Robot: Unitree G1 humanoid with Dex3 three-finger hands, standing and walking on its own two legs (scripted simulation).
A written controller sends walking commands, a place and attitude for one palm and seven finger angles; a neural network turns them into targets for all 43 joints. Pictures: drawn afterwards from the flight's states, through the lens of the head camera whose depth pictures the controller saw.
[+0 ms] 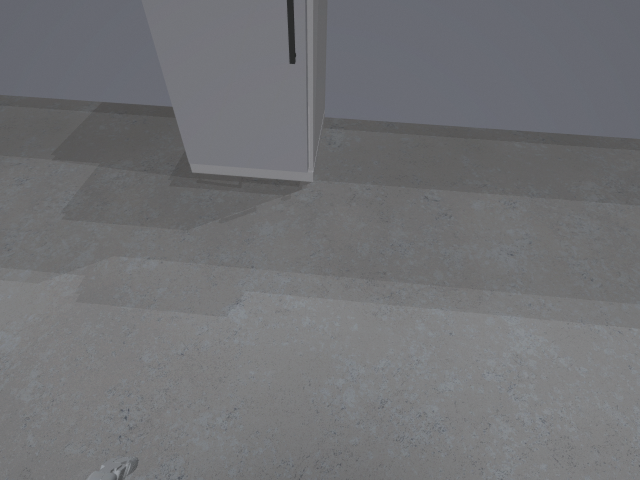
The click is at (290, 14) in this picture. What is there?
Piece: fridge door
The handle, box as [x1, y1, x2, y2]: [287, 0, 295, 63]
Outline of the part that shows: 287,0 289,59 290,63 294,63 295,53 293,30 293,1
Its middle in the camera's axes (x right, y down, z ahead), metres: -0.10 -0.81 +1.25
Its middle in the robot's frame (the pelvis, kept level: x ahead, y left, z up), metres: +1.49 +0.19 +0.10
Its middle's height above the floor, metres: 0.87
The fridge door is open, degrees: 0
